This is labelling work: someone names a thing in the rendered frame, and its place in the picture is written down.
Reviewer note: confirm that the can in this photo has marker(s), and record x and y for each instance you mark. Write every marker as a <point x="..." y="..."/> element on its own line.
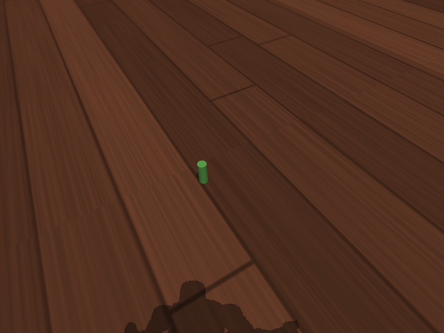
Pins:
<point x="202" y="172"/>

